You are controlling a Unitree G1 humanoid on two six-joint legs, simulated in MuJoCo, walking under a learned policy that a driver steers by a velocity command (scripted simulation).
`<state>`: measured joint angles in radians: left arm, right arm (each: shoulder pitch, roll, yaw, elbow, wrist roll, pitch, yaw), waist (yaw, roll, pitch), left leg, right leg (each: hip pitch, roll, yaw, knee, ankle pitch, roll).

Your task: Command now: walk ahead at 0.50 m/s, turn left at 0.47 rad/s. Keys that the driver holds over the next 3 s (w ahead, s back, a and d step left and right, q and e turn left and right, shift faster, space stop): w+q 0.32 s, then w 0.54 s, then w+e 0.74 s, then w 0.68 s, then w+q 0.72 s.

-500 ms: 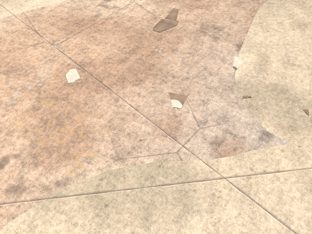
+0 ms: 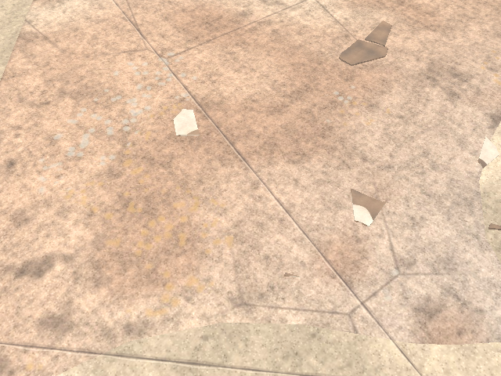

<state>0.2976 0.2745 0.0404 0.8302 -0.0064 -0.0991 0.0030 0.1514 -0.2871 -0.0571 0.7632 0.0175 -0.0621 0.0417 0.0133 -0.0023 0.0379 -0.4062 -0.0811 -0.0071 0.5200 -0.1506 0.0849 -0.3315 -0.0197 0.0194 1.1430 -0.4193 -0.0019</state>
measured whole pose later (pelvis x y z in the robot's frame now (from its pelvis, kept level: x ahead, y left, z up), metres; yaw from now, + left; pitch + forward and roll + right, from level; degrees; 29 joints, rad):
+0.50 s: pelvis +0.28 -0.04 +0.01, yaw +15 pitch +1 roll -1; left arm 0.19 0.26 0.05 0.75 0.01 -0.11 -0.02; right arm 0.33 -0.30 -0.06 0.77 0.02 -0.04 -0.01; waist -0.01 0.04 0.01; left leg -0.41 -0.03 -0.09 1.13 -0.40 0.03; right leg -0.31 0.04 0.00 0.47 -0.18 -0.03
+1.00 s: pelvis +0.53 +0.09 +0.01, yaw +15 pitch +1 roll +0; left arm 0.32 0.31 0.05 0.87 -0.03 -0.07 -0.01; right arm 0.17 -0.26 -0.04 0.71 0.00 -0.07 0.02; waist 0.02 -0.03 0.03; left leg -0.31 -0.02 0.06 0.46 -0.18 0.05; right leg -0.43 -0.05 0.04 1.12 -0.37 -0.02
